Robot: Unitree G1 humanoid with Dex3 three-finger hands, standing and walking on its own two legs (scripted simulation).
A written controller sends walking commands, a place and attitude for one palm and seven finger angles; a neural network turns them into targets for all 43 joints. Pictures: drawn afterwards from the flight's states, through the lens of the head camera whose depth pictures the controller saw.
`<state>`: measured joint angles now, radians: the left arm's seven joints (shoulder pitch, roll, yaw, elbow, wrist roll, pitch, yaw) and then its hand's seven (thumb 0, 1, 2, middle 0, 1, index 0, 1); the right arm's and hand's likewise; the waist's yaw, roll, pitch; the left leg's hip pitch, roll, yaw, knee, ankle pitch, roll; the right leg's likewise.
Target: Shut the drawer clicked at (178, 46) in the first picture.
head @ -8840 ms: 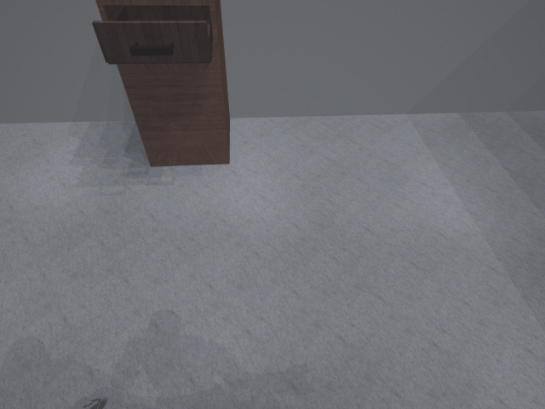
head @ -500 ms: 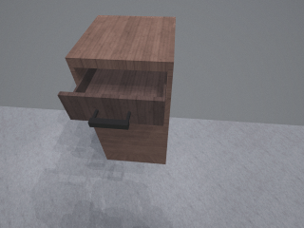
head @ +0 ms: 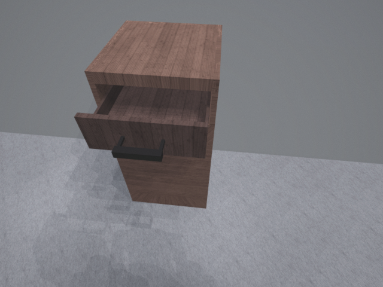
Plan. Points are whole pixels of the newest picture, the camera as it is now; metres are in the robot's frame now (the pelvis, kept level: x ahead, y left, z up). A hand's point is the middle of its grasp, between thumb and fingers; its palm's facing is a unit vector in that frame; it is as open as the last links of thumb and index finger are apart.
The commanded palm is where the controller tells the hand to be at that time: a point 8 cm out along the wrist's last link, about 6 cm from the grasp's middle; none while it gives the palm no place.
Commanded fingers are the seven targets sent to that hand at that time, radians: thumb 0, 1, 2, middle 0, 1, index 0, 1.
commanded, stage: come to a stop and stand still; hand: left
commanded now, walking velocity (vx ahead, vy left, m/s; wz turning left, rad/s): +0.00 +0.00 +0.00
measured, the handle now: (140, 147) +0.49 +0.19 -0.04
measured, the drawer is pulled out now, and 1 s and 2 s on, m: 0.17 0.17 0.17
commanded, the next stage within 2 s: look again from close up in 0.42 s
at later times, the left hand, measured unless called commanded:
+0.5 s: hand out of the picture +0.00 +0.15 -0.17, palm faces +0.02 -0.99 -0.17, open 7.3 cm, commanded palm none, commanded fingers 0.00 0.90 0.90 -0.20 -0.30 -0.20 -0.30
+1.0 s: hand out of the picture +0.01 +0.15 -0.18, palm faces +0.04 -0.99 -0.16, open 7.3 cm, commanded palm none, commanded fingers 0.00 0.90 0.90 -0.20 -0.30 -0.20 -0.30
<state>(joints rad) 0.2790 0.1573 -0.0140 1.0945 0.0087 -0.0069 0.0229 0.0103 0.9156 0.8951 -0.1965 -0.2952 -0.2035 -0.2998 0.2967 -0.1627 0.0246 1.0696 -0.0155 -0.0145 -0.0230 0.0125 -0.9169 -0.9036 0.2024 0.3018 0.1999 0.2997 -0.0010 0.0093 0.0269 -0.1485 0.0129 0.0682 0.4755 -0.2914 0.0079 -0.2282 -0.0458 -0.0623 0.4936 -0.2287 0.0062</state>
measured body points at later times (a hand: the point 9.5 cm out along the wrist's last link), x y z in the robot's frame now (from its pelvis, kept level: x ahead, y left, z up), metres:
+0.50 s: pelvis +0.01 -0.01 +0.00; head +0.02 -0.01 +0.45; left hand +0.00 +0.21 -0.16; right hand -0.01 -0.21 -0.16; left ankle -0.02 +0.11 -0.74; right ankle +0.02 -0.12 -0.74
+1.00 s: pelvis +0.02 -0.01 +0.00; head +0.03 -0.01 +0.45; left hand +0.01 +0.20 -0.16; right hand +0.01 -0.21 -0.16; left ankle -0.02 +0.11 -0.74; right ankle +0.02 -0.12 -0.74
